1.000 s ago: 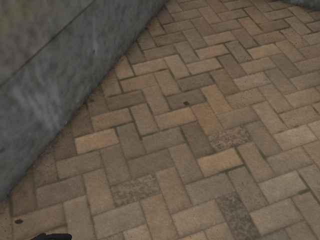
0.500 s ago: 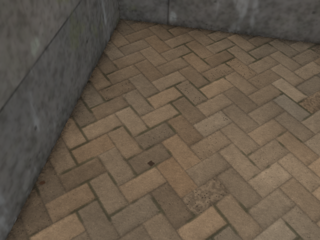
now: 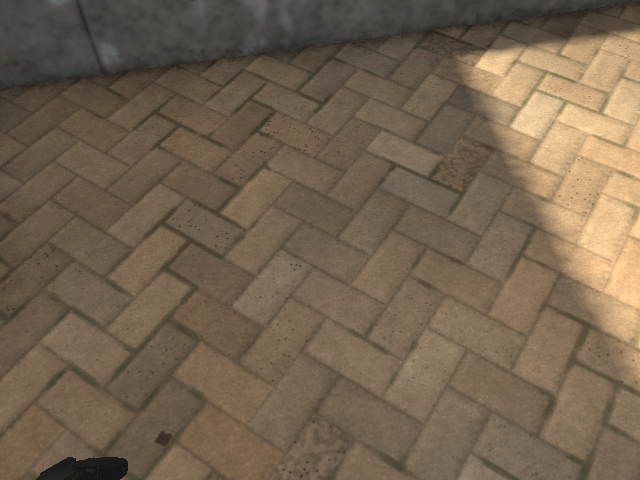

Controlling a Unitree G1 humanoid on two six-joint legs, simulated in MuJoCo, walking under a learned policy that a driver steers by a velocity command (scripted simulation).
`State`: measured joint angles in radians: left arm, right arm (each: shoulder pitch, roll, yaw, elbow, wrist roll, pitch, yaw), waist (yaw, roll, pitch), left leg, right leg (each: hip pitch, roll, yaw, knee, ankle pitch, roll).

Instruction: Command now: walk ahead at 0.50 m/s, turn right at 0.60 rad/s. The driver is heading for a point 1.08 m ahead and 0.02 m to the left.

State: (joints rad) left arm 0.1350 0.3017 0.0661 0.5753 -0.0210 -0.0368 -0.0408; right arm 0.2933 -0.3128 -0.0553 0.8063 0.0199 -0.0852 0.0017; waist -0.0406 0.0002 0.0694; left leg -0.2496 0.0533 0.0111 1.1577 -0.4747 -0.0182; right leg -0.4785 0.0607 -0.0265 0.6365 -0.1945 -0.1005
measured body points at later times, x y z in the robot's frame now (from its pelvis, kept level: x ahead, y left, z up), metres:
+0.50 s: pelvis +0.29 +0.04 +0.01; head +0.31 +0.04 +0.46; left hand +0.40 +0.30 -0.11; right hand +0.41 -0.25 -0.07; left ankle +0.38 +0.12 -0.72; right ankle +0.13 -0.07 -0.64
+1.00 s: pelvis +0.54 -0.07 +0.01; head +0.57 -0.09 +0.46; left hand +0.80 +0.13 -0.06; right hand +0.50 -0.35 -0.12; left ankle +0.42 +0.10 -0.64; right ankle +0.60 -0.18 -0.72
